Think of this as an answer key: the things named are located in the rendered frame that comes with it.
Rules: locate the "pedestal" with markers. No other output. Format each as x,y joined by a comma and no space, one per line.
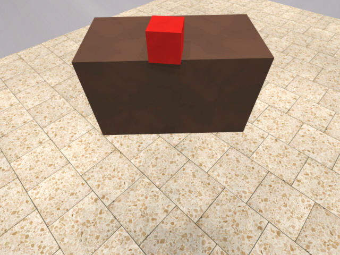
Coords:
223,67

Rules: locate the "carton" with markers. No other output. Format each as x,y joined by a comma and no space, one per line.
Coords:
165,39

